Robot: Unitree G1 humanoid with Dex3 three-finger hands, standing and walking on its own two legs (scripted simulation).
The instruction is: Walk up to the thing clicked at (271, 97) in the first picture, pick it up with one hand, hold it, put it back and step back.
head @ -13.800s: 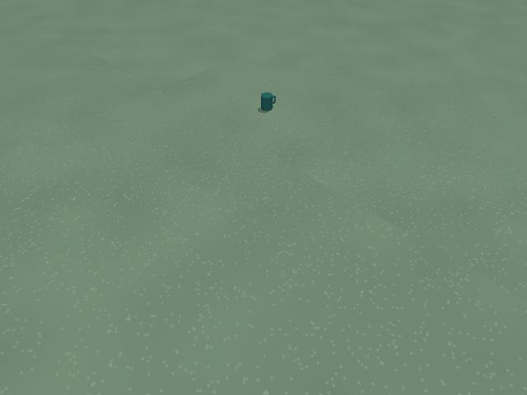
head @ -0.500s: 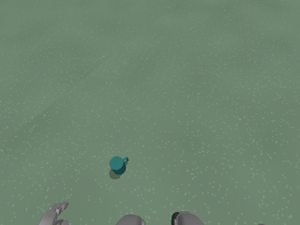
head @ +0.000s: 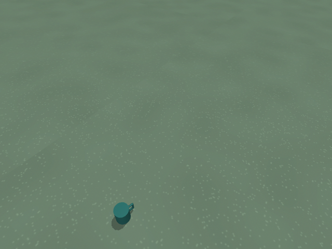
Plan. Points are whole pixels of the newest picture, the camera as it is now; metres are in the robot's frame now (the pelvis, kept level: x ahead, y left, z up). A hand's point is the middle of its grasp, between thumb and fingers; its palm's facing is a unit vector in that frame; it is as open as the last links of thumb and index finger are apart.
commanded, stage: walk up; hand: left
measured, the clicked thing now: (124, 211) +0.54 +0.21 -0.73
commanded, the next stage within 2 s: none
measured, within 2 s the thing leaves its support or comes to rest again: neither
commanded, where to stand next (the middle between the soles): +0.14 -0.01 m, yaw -1 degrees
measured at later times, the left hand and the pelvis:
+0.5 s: hand out of the picture +0.18 +0.24 -0.15, palm faces -0.07 -0.92 -0.38, open 7.4 cm; pelvis +0.07 -0.02 -0.02, yaw -2 degrees
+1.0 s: hand out of the picture +0.11 +0.26 -0.18, palm faces -0.10 -0.93 -0.37, open 7.4 cm; pelvis +0.06 +0.00 -0.02, yaw -5 degrees
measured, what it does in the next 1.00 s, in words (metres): steps on the spot: right foot, then left foot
